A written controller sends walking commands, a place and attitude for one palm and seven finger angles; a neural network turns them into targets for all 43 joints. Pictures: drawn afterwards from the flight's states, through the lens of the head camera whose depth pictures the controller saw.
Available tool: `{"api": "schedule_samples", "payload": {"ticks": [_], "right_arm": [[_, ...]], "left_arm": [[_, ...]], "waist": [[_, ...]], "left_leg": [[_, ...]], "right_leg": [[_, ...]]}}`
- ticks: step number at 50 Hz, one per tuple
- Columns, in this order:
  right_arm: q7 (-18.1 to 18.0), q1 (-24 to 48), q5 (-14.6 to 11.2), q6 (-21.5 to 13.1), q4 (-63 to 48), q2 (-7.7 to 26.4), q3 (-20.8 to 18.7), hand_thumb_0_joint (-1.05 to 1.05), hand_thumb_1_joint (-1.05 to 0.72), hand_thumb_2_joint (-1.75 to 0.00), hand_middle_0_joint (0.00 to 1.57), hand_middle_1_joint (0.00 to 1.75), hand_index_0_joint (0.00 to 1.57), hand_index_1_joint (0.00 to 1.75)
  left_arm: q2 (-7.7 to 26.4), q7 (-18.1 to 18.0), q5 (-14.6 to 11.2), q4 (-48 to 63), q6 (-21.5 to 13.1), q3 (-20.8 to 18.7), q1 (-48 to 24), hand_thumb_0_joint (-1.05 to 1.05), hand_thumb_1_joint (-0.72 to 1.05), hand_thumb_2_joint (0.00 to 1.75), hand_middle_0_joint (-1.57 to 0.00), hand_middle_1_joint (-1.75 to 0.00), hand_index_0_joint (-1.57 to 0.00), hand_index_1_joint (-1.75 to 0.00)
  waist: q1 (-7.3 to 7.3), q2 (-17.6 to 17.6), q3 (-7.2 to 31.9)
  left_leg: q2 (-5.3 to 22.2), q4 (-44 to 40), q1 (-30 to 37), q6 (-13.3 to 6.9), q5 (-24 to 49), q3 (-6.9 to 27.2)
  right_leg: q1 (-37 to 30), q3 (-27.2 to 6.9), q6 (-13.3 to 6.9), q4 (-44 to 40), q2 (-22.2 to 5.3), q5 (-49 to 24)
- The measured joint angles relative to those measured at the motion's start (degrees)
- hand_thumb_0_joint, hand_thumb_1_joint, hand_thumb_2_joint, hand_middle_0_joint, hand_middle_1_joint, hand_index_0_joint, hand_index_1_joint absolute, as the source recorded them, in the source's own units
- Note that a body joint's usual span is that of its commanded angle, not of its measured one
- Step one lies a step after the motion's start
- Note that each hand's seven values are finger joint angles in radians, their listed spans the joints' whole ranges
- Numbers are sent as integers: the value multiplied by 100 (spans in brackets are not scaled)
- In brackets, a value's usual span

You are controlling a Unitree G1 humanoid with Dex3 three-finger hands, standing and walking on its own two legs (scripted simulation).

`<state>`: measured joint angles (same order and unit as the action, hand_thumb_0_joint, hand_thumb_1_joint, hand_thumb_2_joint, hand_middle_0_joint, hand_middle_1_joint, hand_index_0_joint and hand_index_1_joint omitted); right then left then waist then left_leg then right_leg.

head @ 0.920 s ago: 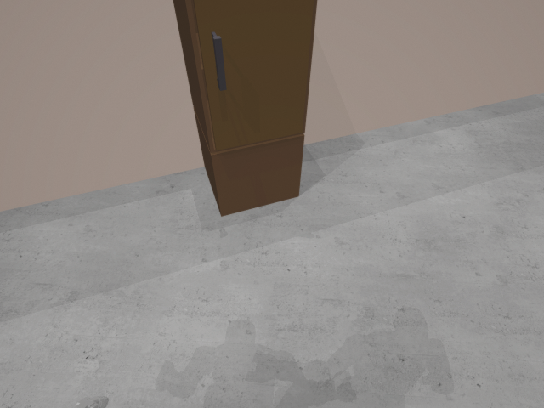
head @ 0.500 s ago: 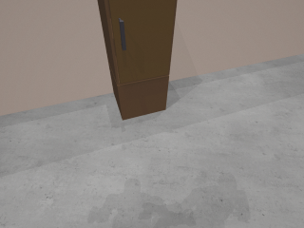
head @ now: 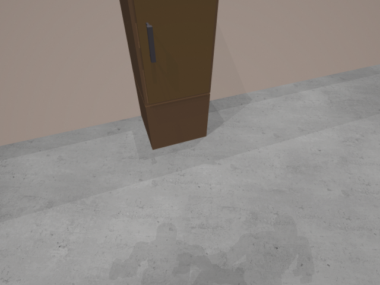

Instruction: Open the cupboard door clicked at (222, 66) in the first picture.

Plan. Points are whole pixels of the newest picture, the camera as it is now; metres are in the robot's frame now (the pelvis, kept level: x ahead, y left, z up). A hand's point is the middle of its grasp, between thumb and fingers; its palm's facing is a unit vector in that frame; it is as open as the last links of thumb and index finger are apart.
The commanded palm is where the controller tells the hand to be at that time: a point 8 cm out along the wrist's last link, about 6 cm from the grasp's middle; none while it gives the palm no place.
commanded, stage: look at it before walking up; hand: left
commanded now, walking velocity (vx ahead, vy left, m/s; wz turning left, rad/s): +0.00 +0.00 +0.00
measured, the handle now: (150, 42) +1.09 +0.25 +0.01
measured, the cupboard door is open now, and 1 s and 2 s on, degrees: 0 0 0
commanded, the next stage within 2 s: walk to a spot facing it in 0.52 s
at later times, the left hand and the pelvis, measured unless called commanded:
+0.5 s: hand out of the picture +0.08 +0.25 -0.16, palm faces -0.03 -0.94 -0.33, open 7.4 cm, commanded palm none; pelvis +0.01 +0.00 +0.00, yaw +0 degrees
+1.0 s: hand out of the picture +0.07 +0.19 -0.18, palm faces -0.13 -0.96 -0.26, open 7.4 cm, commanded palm none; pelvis +0.00 -0.01 -0.02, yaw -10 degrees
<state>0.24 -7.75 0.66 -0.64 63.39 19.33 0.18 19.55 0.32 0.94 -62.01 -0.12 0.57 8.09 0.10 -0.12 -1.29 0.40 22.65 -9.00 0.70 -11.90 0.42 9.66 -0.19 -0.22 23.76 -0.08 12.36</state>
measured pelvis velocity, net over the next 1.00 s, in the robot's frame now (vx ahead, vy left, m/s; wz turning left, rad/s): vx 0.00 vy -0.01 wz -0.17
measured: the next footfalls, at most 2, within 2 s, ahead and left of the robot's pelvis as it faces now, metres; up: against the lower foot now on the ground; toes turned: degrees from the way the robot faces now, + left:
left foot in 1.44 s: +0.25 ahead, +0.09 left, +0.00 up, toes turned -18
right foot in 1.96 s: +0.34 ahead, -0.24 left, +0.00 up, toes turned -50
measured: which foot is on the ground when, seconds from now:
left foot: down 0.00-1.00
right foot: down 0.00-1.00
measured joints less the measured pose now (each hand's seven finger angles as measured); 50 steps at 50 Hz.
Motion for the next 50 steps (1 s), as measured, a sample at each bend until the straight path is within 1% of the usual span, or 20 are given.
{"api": "schedule_samples", "payload": {"ticks": [33, 38, 45, 46, 48, 49, 50], "right_arm": [[-9, 113, -15, -9, 5, 11, 18, 1, -91, -90, 20, 30, 20, 30], [-82, 142, -3, 38, -137, -67, -33, 1, -91, -90, 20, 30, 20, 30], [-112, -2, 16, 149, -601, -435, -121, 1, -91, -90, 20, 30, 20, 30], [-96, -50, 21, 154, -635, -479, -128, 0, -91, -90, 20, 30, 20, 30], [-59, -158, 33, 168, -663, -534, -147, 1, -91, -90, 20, 30, 20, 30], [-42, -227, 41, 178, -671, -536, -162, 1, -91, -90, 20, 30, 20, 30], [-26, -302, 45, 200, -675, -521, -180, 1, -91, -90, 20, 30, 20, 30]], "left_arm": [[16, 1, 1, -29, -18, -2, 23, 1, 91, 89, -21, -30, -20, -30], [-35, -49, 4, 101, 100, -66, 108, 1, 91, 89, -21, -30, -20, -30], [-289, 18, 41, 472, 320, -155, 387, 1, 91, 89, -20, -30, -20, -30], [-330, 46, 48, 518, 331, -173, 439, 1, 91, 89, -20, -30, -20, -30], [-441, 109, 63, 584, 346, -219, 576, 1, 91, 89, -20, -30, -20, -30], [-507, 142, 75, 615, 331, -240, 657, 1, 91, 89, -20, -30, -20, -30], [-577, 165, 92, 651, 286, -251, 736, 1, 91, 89, -20, -30, -20, -30]], "waist": [[32, 25, -54], [100, 24, -59], [101, 116, -144], [119, 130, -152], [165, 90, -144], [179, 21, -125], [178, -92, -105]], "left_leg": [[14, -143, 107, 3, 9, -1], [74, 76, 0, 17, -120, -172], [188, 771, -346, 24, -508, -581], [210, 880, -367, 29, -579, -653], [310, 1106, -364, 59, -756, -800], [393, 1281, -390, 86, -877, -838], [507, 1581, -483, 78, -1144, -811]], "right_leg": [[-123, 0, 3, -183, 12, -33], [68, -168, 4, 56, 74, 33], [701, -534, -15, 1005, 203, 372], [794, -471, -12, 1242, 184, 568], [868, -201, 5, 1649, 128, 1018], [807, -69, -17, 1630, 124, 1070], [775, 18, -114, 1586, 193, 861]]}}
